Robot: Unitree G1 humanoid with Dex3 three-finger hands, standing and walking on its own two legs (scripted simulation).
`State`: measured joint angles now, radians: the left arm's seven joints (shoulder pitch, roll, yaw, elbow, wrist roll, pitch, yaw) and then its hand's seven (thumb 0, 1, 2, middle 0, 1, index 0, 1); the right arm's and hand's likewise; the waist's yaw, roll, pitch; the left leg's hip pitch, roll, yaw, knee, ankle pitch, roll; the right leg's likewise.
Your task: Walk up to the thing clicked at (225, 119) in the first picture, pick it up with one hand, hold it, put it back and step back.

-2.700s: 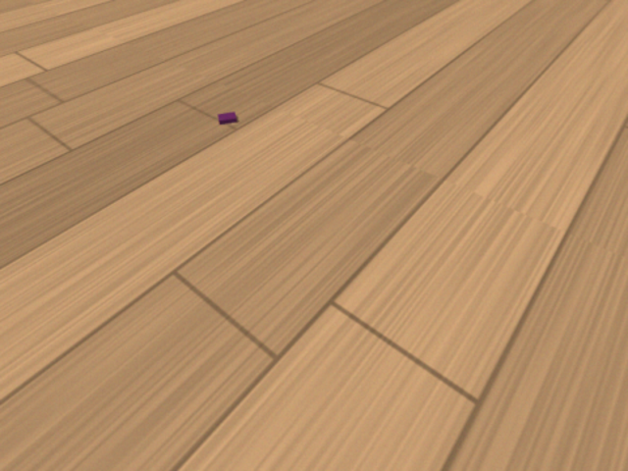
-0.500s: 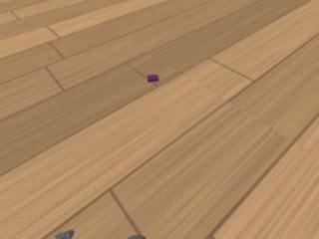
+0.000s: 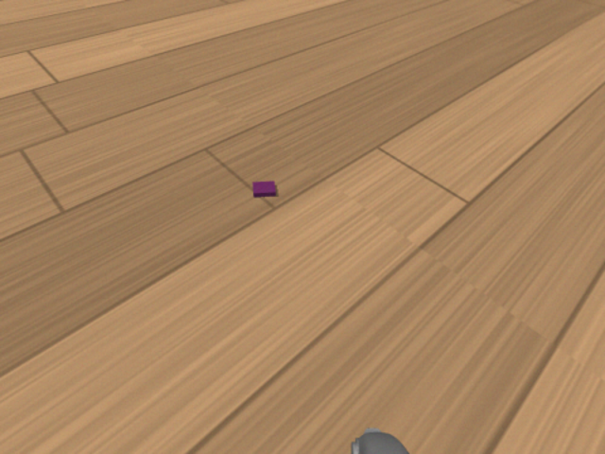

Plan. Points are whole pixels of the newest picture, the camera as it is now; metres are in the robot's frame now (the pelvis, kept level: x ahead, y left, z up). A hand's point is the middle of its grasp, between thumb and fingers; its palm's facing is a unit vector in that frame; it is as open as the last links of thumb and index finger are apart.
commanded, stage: walk up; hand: left
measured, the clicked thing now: (264, 189) +1.39 +0.15 -0.76
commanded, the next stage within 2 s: none
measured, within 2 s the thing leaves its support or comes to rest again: neither
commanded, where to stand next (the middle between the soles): +1.05 -0.10 m, yaw +1 degrees
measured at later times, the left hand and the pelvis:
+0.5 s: hand (187, 339) +0.33 +0.20 -0.12, palm faces -0.02 -0.92 -0.38, open 7.4 cm; pelvis +0.26 -0.06 +0.00, yaw -1 degrees
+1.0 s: hand (190, 250) +0.54 +0.24 -0.15, palm faces -0.05 -0.95 -0.31, open 7.4 cm; pelvis +0.48 -0.03 +0.00, yaw +0 degrees
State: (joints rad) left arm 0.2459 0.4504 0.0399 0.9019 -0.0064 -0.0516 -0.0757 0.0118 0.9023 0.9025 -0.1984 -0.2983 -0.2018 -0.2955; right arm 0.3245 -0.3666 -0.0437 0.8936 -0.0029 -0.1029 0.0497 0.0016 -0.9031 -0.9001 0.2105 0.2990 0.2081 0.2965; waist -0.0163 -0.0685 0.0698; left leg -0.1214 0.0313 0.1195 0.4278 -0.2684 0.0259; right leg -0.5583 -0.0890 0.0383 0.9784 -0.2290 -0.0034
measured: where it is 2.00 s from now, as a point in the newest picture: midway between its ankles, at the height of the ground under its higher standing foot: (318, 280)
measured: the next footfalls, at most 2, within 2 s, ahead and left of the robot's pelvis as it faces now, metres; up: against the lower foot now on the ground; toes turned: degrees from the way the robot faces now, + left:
right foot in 0.20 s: +0.30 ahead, -0.15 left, +0.00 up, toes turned -5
left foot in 0.70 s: +0.53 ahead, +0.08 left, +0.00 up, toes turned +5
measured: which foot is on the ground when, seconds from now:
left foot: down 0.00-0.24, up 0.26-0.68, down 0.70-1.00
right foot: up 0.00-0.18, down 0.20-0.74, up 0.76-1.00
